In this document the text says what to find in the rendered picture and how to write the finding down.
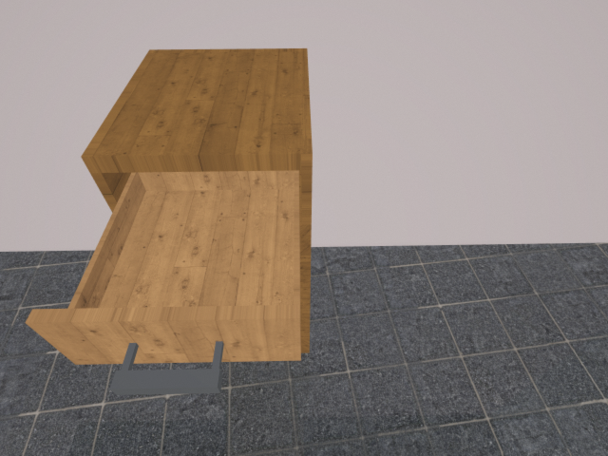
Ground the handle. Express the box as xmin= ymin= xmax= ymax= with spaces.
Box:
xmin=110 ymin=341 xmax=224 ymax=395

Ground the drawer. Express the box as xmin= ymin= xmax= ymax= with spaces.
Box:
xmin=25 ymin=170 xmax=301 ymax=365

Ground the cabinet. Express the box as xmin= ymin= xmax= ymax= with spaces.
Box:
xmin=81 ymin=48 xmax=313 ymax=353

